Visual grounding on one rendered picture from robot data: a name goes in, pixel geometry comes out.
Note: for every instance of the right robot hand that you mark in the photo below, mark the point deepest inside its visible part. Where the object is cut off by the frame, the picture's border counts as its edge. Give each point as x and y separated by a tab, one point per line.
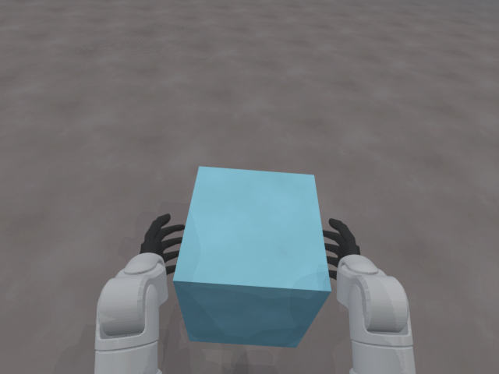
347	244

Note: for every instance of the left robot hand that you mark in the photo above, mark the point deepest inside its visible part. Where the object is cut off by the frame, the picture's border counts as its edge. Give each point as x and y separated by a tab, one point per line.
153	240

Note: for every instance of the right robot forearm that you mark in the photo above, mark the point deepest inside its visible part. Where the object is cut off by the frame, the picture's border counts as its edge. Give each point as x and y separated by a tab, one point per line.
379	319

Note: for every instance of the left robot forearm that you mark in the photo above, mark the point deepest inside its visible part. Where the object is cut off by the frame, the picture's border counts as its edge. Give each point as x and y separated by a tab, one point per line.
127	324

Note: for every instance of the carton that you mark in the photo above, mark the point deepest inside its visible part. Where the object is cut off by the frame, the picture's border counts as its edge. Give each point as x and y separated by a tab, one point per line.
252	267

